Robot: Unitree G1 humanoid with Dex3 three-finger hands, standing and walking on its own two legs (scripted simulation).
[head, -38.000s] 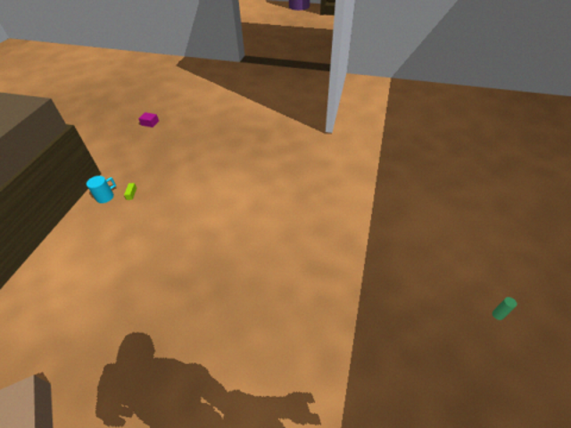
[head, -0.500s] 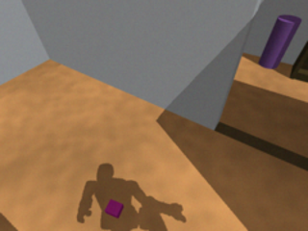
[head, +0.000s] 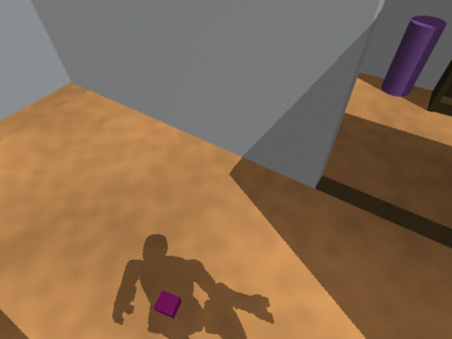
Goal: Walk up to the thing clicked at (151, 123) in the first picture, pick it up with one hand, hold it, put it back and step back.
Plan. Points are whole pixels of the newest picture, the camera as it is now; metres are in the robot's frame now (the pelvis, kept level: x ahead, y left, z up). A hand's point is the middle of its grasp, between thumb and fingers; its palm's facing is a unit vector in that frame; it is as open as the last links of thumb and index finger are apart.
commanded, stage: stand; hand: left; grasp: from above
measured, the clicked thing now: (167, 304) +0.41 +0.30 -0.76
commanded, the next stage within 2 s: step back in 0.50 s
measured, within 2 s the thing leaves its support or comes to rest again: neither
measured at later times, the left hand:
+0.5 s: hand out of the picture +0.08 +0.25 -0.16, palm faces +0.00 -0.94 -0.34, open 7.4 cm
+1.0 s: hand out of the picture -0.01 +0.24 -0.17, palm faces -0.01 -0.89 -0.45, open 7.3 cm
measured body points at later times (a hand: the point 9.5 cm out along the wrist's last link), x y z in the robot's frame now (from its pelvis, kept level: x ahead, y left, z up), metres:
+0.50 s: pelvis +0.00 +0.00 +0.00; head +0.01 -0.01 +0.45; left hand +0.08 +0.29 -0.13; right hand +0.08 -0.30 -0.14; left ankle +0.01 +0.12 -0.75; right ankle -0.01 -0.13 -0.75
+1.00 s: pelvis -0.09 -0.04 -0.04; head -0.03 -0.07 +0.40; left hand -0.01 +0.29 -0.14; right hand +0.04 -0.35 -0.18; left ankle +0.00 +0.11 -0.74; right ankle -0.12 -0.13 -0.75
